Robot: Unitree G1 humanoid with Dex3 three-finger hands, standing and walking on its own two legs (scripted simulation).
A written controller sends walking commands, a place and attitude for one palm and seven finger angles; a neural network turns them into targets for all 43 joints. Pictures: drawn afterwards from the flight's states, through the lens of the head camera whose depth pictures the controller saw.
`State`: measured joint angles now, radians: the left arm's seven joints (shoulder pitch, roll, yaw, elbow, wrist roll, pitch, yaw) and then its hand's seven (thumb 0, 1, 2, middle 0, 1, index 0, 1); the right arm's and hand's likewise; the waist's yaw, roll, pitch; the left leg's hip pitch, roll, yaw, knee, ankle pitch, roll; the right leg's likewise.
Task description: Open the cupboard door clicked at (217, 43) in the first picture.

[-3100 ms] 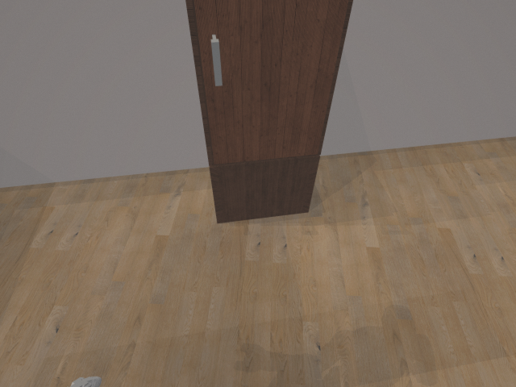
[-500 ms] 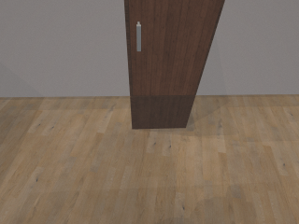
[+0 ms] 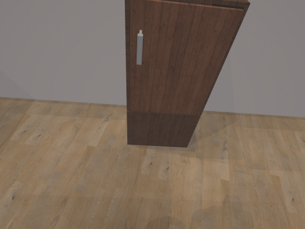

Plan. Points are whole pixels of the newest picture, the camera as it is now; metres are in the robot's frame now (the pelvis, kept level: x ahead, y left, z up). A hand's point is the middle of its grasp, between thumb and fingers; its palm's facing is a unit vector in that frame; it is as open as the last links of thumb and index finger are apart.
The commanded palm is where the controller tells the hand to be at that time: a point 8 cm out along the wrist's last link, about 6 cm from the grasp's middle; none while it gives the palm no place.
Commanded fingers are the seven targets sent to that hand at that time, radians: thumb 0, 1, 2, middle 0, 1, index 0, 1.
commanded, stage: take the last steps up to it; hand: left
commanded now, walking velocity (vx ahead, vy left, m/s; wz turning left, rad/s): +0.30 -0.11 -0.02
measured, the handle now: (139, 47) +0.76 +0.13 +0.08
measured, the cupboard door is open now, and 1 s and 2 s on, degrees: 0 0 0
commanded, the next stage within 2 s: come to a stop and stand still in 0.38 s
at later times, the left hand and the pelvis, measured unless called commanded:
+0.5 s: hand (127, 185) +0.28 +0.10 -0.16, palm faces -0.03 -0.97 -0.22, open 7.4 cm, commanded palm none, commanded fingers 0.00 0.90 0.90 -0.20 -0.30 -0.20 -0.30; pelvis +0.18 -0.09 -0.01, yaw -1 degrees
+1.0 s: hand (114, 200) +0.23 +0.13 -0.18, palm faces +0.12 -0.97 -0.20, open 7.4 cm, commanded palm none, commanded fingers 0.00 0.90 0.90 -0.20 -0.30 -0.20 -0.30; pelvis +0.21 -0.06 +0.00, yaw +2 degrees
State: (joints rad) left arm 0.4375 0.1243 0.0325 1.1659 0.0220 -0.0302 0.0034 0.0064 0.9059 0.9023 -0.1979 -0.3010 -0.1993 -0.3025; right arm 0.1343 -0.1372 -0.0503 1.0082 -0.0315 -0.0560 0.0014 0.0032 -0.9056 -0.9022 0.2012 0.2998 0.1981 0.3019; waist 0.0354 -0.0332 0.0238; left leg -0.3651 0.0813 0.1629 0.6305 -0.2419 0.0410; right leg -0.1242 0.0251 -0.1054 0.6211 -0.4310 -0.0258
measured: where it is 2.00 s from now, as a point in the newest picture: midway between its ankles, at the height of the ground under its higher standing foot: outside the picture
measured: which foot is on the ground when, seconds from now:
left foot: down 0.00-0.46, up 0.48-0.94, down 0.96-1.00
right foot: up 0.00-0.44, down 0.46-0.96, up 0.98-1.00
